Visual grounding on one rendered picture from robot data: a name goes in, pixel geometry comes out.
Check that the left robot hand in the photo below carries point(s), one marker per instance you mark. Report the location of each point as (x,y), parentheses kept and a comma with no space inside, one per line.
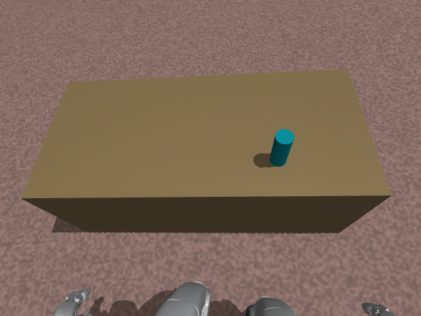
(72,303)

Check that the right robot hand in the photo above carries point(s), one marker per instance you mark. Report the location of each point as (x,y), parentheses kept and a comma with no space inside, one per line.
(376,310)

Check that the can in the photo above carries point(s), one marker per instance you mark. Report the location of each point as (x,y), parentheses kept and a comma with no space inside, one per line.
(281,147)

